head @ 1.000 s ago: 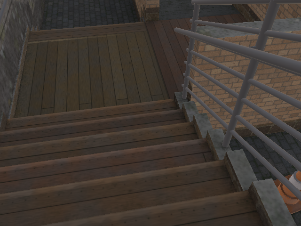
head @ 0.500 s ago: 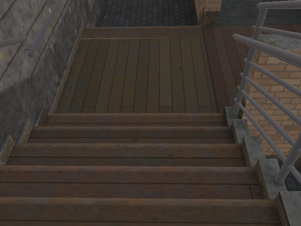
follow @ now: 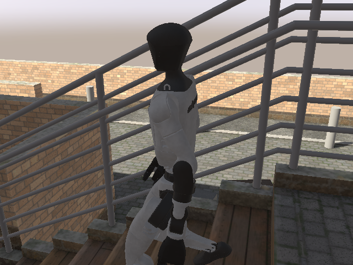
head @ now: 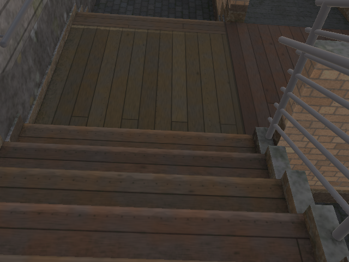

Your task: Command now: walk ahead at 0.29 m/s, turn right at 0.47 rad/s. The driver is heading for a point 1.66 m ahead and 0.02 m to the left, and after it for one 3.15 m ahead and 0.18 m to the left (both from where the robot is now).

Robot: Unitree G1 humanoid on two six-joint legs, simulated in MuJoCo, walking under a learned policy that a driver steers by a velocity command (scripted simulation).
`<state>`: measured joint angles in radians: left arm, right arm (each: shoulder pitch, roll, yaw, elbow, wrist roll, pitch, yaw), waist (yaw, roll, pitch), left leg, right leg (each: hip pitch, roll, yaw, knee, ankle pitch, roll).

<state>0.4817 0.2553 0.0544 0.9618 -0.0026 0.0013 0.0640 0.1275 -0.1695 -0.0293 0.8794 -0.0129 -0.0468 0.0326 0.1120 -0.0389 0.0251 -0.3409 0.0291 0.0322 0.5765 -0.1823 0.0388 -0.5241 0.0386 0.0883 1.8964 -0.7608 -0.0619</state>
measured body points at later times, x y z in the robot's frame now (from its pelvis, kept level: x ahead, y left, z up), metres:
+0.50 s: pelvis +0.09 +0.01 -0.01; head +0.11 -0.01 +0.44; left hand +0.26 +0.20 -0.14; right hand +0.05 -0.23 -0.16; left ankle +0.07 +0.12 -0.71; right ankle +0.12 -0.10 -0.73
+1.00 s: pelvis +0.10 +0.04 +0.01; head +0.10 +0.05 +0.46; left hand +0.17 +0.27 -0.14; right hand +0.08 -0.19 -0.14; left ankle +0.09 +0.12 -0.73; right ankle +0.12 -0.10 -0.73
